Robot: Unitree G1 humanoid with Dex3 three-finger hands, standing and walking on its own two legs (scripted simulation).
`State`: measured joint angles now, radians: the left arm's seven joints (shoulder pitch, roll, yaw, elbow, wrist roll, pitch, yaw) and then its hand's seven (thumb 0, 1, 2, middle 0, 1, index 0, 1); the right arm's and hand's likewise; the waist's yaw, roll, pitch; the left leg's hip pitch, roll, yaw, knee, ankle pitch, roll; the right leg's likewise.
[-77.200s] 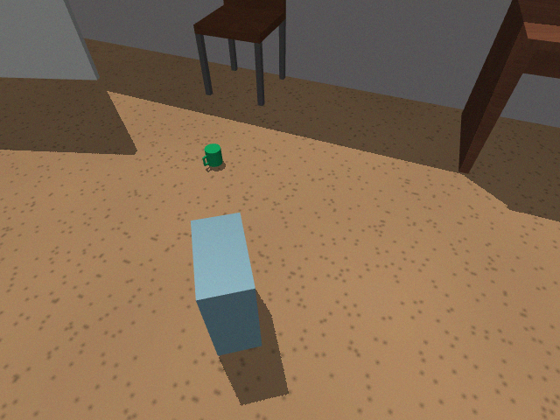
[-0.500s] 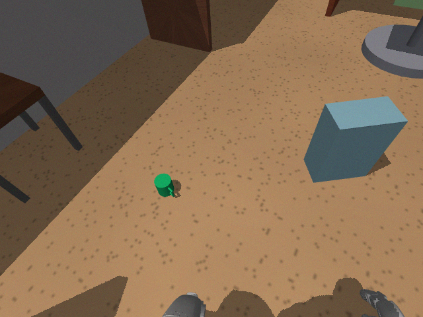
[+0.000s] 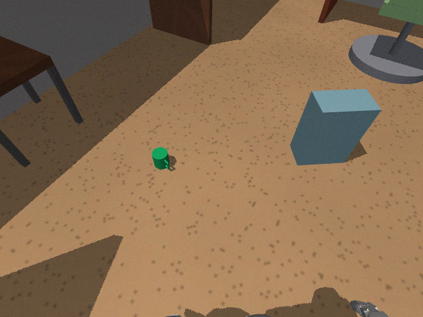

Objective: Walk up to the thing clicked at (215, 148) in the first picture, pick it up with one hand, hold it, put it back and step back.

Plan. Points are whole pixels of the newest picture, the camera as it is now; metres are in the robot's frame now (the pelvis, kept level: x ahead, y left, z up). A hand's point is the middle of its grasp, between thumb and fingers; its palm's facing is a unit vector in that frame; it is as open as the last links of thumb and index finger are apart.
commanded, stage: step back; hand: left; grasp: from above
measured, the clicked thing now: (162, 160) +1.01 +0.27 -0.71
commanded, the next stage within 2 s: stand in 1.38 s
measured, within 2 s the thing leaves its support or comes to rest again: neither
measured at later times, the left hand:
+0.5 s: hand out of the picture -0.02 +0.29 -0.14, palm faces +0.01 -0.92 -0.40, open 7.4 cm
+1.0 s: hand out of the picture +0.06 +0.27 -0.15, palm faces +0.04 -0.94 -0.35, open 7.4 cm
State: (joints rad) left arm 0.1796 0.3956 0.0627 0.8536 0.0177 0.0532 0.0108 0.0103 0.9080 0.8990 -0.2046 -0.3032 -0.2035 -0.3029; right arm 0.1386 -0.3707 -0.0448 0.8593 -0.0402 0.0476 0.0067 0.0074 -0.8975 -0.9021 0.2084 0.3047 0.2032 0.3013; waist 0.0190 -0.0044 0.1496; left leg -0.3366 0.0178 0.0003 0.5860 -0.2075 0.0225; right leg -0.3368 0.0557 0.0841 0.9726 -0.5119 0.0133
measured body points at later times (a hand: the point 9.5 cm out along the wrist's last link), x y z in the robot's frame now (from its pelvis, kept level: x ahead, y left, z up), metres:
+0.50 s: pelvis -0.06 +0.00 +0.00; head -0.06 +0.01 +0.45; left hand -0.02 +0.34 -0.12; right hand -0.01 -0.30 -0.12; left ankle -0.04 +0.13 -0.73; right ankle -0.06 -0.12 -0.70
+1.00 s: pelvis -0.01 +0.01 +0.00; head +0.01 +0.02 +0.45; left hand +0.06 +0.32 -0.13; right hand +0.09 -0.29 -0.12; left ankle +0.01 +0.13 -0.73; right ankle -0.03 -0.12 -0.73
